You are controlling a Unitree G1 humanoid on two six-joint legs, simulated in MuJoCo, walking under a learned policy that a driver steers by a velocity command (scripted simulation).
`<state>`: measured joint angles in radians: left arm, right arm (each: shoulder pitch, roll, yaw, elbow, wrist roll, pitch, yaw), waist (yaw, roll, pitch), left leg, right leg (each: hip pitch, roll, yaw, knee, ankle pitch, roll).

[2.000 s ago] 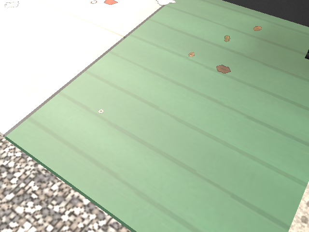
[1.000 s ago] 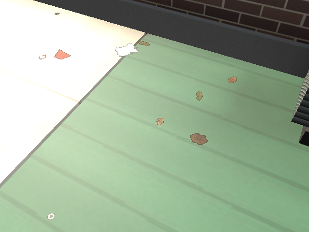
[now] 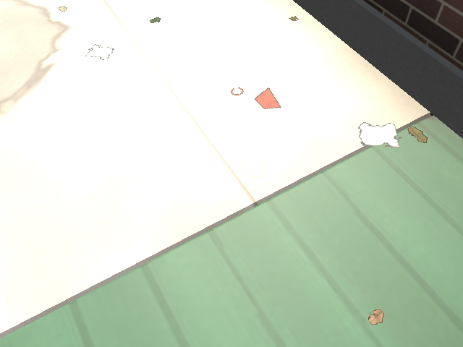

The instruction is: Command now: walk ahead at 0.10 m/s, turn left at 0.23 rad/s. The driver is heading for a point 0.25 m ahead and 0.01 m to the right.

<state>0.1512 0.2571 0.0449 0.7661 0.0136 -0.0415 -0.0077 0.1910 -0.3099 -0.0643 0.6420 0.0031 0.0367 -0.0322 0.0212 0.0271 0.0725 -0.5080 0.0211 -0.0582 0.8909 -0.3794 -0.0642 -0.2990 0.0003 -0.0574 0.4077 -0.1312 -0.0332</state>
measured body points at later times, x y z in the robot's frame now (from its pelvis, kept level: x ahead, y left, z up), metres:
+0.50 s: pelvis +0.06 +0.03 +0.00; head +0.06 +0.03 +0.45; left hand +0.14 +0.30 -0.13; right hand +0.22 -0.21 -0.10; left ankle +0.05 +0.14 -0.74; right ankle +0.05 -0.11 -0.74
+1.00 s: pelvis +0.06 +0.03 +0.00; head +0.06 +0.03 +0.45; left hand +0.10 +0.30 -0.15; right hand +0.16 -0.23 -0.13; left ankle +0.05 +0.14 -0.74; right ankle +0.05 -0.11 -0.74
